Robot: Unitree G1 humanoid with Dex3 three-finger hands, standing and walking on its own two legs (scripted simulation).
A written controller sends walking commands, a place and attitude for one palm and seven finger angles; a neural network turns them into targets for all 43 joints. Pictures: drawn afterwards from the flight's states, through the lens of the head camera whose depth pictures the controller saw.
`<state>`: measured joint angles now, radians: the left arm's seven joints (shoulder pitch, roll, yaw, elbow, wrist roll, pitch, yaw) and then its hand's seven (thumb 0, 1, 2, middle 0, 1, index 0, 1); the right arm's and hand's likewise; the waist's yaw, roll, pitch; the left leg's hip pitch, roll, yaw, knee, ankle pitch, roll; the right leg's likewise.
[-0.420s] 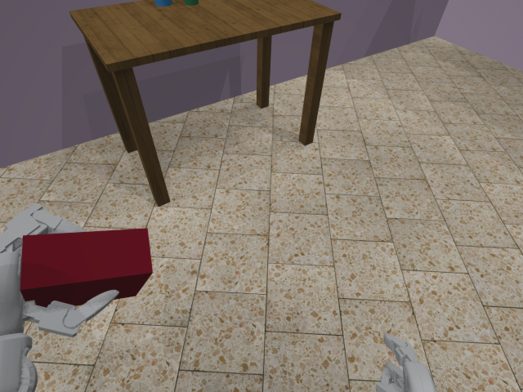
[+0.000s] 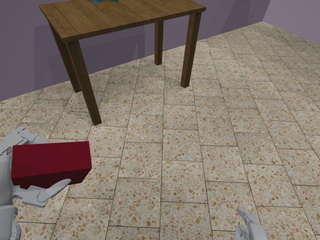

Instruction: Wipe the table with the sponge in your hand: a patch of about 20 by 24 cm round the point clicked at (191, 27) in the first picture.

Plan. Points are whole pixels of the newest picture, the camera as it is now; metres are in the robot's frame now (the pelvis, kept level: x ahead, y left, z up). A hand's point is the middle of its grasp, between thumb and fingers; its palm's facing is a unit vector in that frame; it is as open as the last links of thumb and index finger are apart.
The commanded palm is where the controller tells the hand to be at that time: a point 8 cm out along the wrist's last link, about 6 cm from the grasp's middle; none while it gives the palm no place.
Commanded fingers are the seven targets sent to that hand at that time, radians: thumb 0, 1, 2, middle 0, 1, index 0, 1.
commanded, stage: walk to a spot facing it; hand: left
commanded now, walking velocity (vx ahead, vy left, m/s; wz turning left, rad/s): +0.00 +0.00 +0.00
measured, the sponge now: (63, 166) +0.23 +0.21 +0.13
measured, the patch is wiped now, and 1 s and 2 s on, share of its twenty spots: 0.00 0.00 0.00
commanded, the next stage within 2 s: none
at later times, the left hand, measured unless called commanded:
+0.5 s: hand (58, 147) +0.26 +0.23 +0.15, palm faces +0.44 -0.83 -0.35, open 9.6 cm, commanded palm +0.20 +0.27 +0.18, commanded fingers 0.00 0.10 1.30 -1.20 -1.60 -1.20 -1.60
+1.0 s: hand (113, 90) +0.43 +0.15 +0.16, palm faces +0.30 -0.80 -0.52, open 9.6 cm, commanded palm +0.37 +0.20 +0.18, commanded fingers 0.00 0.10 1.30 -1.20 -1.60 -1.20 -1.60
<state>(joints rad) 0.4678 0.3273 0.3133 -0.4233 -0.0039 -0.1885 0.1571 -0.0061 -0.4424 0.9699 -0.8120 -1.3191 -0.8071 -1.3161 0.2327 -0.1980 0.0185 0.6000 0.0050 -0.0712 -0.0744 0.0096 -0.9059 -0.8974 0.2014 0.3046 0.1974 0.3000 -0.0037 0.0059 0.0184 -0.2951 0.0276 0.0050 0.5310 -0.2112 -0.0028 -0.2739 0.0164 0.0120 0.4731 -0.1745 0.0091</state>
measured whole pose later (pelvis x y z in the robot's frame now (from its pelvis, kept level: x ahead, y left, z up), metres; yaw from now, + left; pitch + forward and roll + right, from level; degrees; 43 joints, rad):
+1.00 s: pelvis +0.19 -0.06 -0.02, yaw -4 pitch -1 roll -1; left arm 0.45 0.41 0.37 -0.50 0.01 -0.20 0.14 -0.01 -0.44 0.98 -0.81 -1.32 -0.81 -1.32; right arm 0.24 -0.14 0.02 0.62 0.00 -0.08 -0.06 0.01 -0.90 -0.90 0.20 0.31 0.20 0.30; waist -0.02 0.05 0.08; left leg -0.17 0.19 0.13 0.78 -0.48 -0.03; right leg -0.39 -0.04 -0.21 0.64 -0.22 -0.05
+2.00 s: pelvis +0.49 -0.16 -0.01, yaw +5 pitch -1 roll +2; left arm 0.43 0.29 0.31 -0.44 0.00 -0.18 0.15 0.00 -0.44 0.98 -0.81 -1.33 -0.81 -1.32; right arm 0.19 -0.24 -0.03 0.69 0.01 -0.04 -0.07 0.01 -0.91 -0.90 0.20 0.30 0.20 0.30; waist 0.00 0.06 0.08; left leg -0.51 0.07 0.05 1.28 -0.41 -0.02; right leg -0.24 -0.10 -0.22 0.62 -0.36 -0.03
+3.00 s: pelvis +0.72 -0.20 -0.01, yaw +35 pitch +1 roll +2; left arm 0.48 0.41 0.39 -0.68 -0.04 -0.18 0.18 0.00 -0.45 0.99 -0.81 -1.33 -0.80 -1.33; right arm 0.14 -0.26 -0.06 0.51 0.01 -0.04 -0.09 0.01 -0.91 -0.90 0.20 0.30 0.19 0.30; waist -0.03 -0.04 0.09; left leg -0.34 0.03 0.17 0.59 -0.28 -0.03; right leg -0.24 -0.20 -0.25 0.68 -0.40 0.04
